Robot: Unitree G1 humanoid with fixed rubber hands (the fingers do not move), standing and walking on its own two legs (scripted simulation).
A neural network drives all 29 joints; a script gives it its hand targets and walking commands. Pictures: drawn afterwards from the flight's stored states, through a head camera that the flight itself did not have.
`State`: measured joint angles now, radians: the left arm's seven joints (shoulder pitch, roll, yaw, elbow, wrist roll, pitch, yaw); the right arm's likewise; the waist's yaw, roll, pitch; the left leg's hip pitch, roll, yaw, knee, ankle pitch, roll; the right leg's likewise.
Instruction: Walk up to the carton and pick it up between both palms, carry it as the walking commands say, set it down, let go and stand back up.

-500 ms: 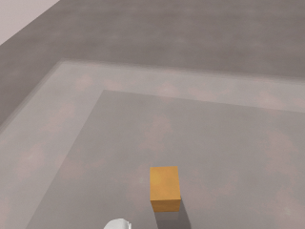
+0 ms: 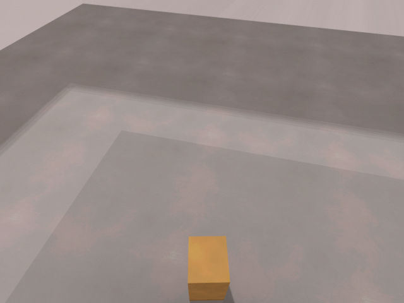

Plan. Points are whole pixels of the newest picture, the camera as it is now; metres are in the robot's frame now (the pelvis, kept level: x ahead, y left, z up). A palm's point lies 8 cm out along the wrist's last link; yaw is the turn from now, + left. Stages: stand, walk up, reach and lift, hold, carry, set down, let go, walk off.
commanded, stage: walk up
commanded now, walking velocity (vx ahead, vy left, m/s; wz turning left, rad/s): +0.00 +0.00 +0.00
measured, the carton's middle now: (207, 269) +0.38 -0.03 -0.63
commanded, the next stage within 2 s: stand in 0.66 s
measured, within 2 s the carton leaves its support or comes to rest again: neither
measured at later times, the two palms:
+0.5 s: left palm out of the picture -0.02 +0.20 -0.13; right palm out of the picture -0.06 -0.25 -0.13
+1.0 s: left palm out of the picture +0.03 +0.21 -0.13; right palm out of the picture +0.04 -0.27 -0.13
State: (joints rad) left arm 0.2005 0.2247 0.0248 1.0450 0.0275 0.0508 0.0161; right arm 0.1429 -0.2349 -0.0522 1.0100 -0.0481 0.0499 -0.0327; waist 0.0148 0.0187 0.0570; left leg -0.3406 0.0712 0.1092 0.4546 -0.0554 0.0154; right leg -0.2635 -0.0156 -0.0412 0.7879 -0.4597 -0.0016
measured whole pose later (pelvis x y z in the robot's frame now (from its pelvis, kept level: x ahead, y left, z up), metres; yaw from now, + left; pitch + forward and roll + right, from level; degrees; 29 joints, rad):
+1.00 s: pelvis -0.05 -0.02 +0.00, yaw +1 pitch +1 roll +0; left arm 0.16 0.20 -0.02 0.85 -0.06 0.24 0.03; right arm 0.17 -0.23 0.00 0.82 0.06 0.24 -0.01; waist -0.02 0.00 0.01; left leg -0.38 0.04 0.02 0.63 -0.31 -0.01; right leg -0.36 -0.01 -0.08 0.60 -0.25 -0.02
